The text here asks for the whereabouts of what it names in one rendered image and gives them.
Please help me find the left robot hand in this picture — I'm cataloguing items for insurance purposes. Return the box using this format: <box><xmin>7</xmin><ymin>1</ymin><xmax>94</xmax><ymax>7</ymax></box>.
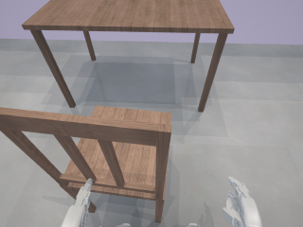
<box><xmin>61</xmin><ymin>178</ymin><xmax>93</xmax><ymax>227</ymax></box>

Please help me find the right robot hand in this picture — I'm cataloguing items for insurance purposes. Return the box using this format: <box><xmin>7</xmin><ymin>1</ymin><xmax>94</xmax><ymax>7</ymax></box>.
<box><xmin>223</xmin><ymin>176</ymin><xmax>262</xmax><ymax>227</ymax></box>

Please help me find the chair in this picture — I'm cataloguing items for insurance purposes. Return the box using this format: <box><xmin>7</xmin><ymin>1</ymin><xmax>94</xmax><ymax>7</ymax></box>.
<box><xmin>0</xmin><ymin>105</ymin><xmax>172</xmax><ymax>223</ymax></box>

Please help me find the table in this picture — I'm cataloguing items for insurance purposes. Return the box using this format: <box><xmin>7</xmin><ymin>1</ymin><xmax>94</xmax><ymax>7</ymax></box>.
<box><xmin>22</xmin><ymin>0</ymin><xmax>235</xmax><ymax>113</ymax></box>

